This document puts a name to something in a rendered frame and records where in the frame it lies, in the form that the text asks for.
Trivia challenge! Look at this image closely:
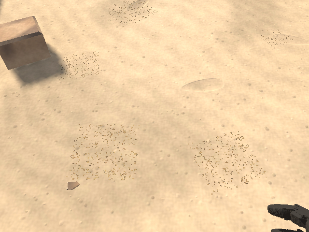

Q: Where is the robot right hand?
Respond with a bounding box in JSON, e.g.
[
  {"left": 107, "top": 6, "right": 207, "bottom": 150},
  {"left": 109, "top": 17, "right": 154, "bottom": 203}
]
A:
[{"left": 267, "top": 204, "right": 309, "bottom": 232}]

